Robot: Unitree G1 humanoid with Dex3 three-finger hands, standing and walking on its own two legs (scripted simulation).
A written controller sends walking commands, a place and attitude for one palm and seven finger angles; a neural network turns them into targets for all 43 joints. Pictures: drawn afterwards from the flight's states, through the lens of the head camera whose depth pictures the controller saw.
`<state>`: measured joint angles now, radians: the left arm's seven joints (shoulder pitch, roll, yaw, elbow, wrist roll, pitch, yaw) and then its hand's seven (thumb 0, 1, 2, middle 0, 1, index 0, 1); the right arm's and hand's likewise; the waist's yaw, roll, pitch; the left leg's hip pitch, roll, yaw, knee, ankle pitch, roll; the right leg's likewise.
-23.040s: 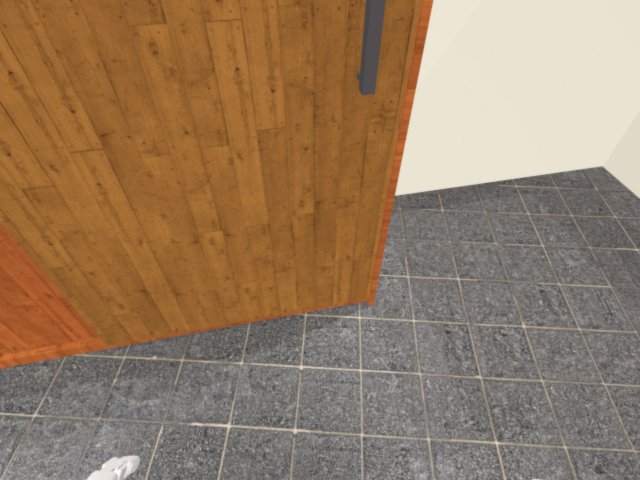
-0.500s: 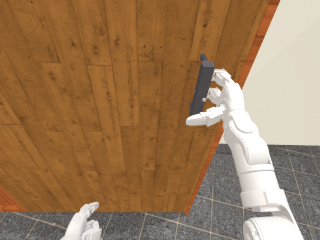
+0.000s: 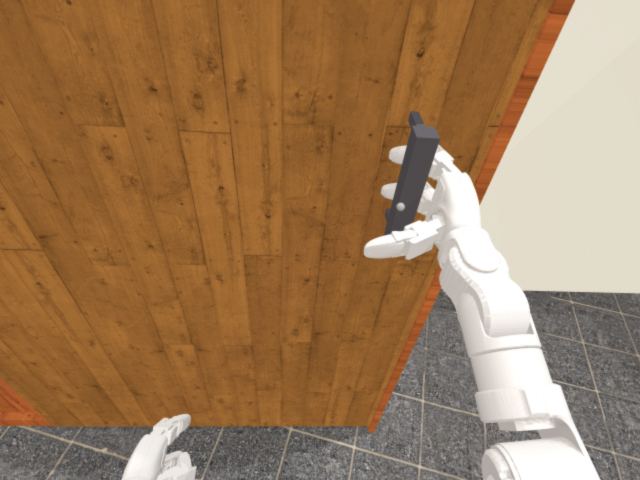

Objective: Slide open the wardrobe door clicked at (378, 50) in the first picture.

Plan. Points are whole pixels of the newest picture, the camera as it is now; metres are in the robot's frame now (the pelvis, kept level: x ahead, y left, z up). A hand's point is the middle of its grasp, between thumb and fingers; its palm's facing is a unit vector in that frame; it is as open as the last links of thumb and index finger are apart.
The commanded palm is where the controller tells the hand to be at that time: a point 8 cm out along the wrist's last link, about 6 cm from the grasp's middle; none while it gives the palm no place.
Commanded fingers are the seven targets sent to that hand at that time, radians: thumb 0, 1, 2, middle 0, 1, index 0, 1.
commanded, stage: slide the fingers in behind the handle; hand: right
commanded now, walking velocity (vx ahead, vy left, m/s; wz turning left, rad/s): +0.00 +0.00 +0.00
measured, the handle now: (404, 183) +0.43 -0.06 +0.19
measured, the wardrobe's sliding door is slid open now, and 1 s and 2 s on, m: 0.00 0.00 0.00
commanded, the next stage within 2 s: grip the handle and tug to test in 0.54 s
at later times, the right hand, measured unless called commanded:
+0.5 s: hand (401, 212) +0.36 -0.05 +0.20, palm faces -0.11 +0.99 -0.01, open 14.1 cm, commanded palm +0.35 -0.11 +0.19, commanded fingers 0.00 0.50 -0.30 0.30 1.20 0.30 1.20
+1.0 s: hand (397, 206) +0.39 -0.05 +0.19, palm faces -0.11 +0.99 -0.01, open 10.8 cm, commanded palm +0.36 -0.11 +0.19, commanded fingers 0.00 -0.39 -0.68 0.40 1.33 0.40 1.33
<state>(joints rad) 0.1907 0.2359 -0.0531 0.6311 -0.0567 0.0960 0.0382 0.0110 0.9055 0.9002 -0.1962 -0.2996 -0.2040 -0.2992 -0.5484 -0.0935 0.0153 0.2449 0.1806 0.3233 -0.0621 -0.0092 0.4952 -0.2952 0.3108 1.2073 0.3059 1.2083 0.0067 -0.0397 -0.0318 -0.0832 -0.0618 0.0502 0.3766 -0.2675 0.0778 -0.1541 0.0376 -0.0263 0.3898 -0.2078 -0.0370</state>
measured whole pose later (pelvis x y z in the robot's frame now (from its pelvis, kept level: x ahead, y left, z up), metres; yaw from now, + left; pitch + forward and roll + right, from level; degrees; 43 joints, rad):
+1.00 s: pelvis +0.00 +0.00 +0.00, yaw +0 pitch -1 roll +0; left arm 0.21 0.23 -0.05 0.64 -0.06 0.09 0.04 0.01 0.91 0.90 -0.20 -0.30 -0.20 -0.30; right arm -0.58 -0.09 0.02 0.29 0.18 0.29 -0.08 -0.01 0.04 -0.49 0.35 1.26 0.35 1.27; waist 0.01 -0.04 -0.02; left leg -0.09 -0.06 0.05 0.37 -0.26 0.07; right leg -0.16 0.04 -0.03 0.39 -0.20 -0.04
